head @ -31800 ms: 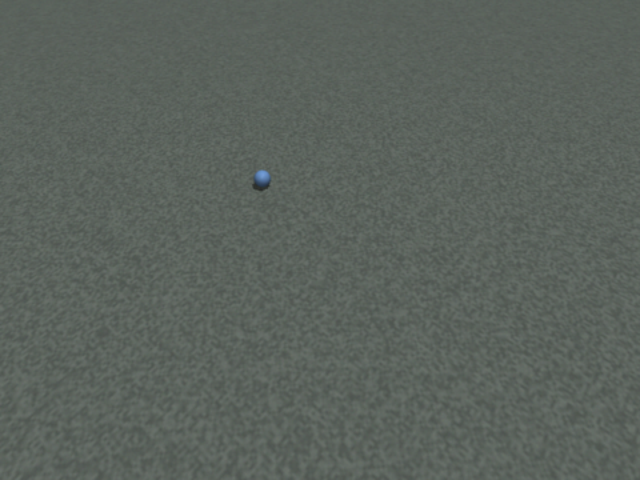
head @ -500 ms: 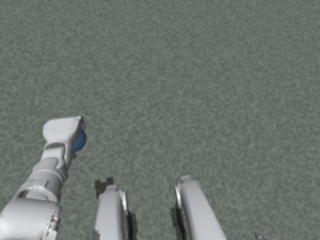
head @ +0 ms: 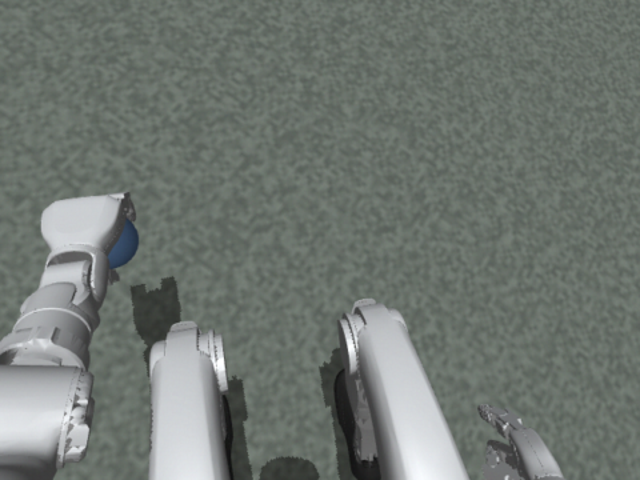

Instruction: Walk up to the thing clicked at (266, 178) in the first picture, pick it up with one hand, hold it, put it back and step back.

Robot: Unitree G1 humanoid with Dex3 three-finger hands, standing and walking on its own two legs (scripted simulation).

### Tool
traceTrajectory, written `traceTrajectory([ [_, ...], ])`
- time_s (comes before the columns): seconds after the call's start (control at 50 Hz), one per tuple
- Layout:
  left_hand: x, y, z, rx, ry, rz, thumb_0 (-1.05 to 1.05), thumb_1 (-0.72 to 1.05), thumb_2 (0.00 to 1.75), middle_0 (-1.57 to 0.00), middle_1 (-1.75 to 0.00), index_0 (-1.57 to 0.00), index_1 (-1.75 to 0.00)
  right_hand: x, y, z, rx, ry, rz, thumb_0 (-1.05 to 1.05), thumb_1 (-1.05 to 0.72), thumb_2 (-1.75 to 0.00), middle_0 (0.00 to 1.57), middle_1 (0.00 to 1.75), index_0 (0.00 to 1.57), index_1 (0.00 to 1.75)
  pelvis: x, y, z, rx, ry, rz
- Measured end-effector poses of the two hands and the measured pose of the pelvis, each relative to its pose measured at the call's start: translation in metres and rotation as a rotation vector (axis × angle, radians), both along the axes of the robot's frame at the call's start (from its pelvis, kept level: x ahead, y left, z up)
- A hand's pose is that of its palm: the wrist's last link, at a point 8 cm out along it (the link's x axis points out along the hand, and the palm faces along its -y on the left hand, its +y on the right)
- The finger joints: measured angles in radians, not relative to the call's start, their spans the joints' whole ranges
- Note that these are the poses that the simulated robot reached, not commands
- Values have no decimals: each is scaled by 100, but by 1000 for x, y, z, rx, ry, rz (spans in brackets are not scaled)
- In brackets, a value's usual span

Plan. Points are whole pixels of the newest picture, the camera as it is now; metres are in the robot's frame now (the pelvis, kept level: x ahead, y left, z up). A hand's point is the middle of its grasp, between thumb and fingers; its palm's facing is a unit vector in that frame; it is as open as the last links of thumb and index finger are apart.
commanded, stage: crouch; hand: left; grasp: from above
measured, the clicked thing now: (107, 240) +0.44 +0.24 -0.18
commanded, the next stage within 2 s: lower in 0.70 s
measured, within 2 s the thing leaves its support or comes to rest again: neither
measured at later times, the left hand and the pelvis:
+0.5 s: hand (120, 254) +0.44 +0.24 -0.23, palm faces -0.47 -0.03 -0.88, open 9.9 cm; pelvis -0.01 +0.00 -0.07, yaw -2 degrees
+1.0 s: hand (131, 258) +0.44 +0.24 -0.28, palm faces -0.50 -0.04 -0.87, open 9.9 cm; pelvis -0.01 +0.00 -0.10, yaw -3 degrees
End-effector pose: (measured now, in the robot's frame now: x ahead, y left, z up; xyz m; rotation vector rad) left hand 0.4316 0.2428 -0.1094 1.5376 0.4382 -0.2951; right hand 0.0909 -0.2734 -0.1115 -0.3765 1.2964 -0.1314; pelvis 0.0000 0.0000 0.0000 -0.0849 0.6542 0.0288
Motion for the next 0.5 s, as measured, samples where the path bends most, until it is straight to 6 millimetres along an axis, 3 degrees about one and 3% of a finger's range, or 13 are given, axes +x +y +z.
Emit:
traceTrajectory([
  [0.12, 6, -2, -19, -8, 9, 5, -3, 0, 59, -74, -78, -64, -71, -7, -4, -15, 0, 17, -2, 0, -92, -90, 20, 29, 20, 29, -1, -2, -17, -2, -6, -12],
  [0.5, 11, -4, -67, -14, 17, -12, -3, 1, 59, -74, -78, -63, -71, -55, 4, -64, 35, 113, -37, 0, -92, -90, 20, 29, 20, 29, -11, -1, -67, -7, -42, -28],
])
